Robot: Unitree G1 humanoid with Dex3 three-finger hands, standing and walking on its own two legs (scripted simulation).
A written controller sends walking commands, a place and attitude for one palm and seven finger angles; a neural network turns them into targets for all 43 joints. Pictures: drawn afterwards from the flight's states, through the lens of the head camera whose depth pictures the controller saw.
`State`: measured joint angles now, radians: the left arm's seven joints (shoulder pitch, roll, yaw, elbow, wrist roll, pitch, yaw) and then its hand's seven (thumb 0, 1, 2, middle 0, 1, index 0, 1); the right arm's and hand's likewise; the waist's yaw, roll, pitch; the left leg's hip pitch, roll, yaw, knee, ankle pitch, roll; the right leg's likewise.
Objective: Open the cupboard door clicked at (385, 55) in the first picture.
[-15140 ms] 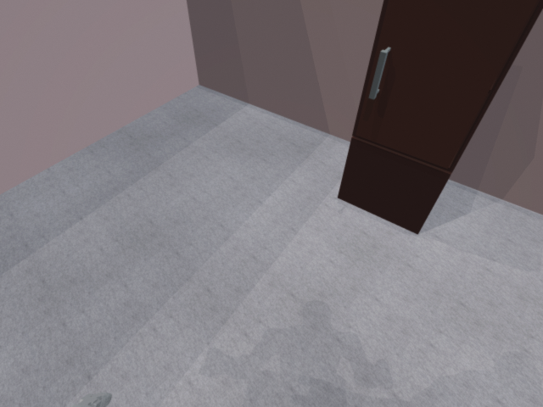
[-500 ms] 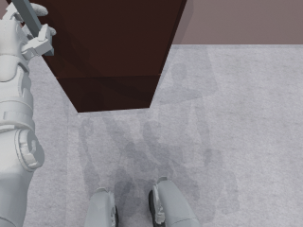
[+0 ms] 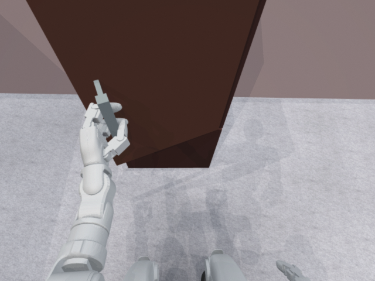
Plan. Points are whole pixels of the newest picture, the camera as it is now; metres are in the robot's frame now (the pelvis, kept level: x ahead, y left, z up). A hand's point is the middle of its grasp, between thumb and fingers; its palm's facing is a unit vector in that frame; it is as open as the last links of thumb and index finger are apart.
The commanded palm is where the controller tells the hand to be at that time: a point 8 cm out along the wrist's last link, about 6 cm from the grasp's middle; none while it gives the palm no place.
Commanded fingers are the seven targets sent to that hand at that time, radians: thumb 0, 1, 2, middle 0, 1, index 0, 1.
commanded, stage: pull the door open along its arc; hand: left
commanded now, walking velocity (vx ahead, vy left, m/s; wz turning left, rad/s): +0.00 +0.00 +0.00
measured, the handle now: (110, 117) +0.46 +0.16 +0.03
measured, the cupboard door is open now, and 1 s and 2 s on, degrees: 22 46 49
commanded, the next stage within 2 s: open thumb and fingers to let go in 0.48 s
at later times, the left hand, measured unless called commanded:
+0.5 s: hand (164, 175) +0.32 +0.04 +0.03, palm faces +0.38 -0.92 +0.01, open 6.1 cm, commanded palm +0.26 +0.08 +0.03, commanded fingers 0.00 0.90 0.90 -0.40 -1.35 -0.40 -1.35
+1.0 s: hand (167, 179) +0.31 +0.04 +0.03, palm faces +0.37 -0.93 -0.01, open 10.6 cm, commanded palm +0.27 +0.08 +0.03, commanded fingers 0.00 -0.50 0.30 -0.30 -1.20 -0.30 -1.20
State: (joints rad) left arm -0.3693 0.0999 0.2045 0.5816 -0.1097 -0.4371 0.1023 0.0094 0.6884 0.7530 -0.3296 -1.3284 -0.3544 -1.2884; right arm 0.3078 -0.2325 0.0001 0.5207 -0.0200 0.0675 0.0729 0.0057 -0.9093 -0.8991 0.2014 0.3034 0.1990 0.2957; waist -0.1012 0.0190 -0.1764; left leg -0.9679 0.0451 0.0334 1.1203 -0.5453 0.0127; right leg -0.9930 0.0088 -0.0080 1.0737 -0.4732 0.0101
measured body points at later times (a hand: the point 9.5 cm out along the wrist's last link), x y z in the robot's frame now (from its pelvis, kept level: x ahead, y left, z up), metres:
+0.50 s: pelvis -0.01 -0.05 +0.00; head +0.07 -0.05 +0.45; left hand +0.30 +0.09 +0.04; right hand +0.14 -0.27 -0.12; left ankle -0.01 +0.11 -0.65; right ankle +0.01 -0.13 -0.65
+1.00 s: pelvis -0.02 -0.04 +0.00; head +0.06 -0.05 +0.44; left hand +0.29 +0.08 +0.04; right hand +0.16 -0.25 -0.12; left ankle -0.01 +0.11 -0.65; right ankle +0.01 -0.13 -0.65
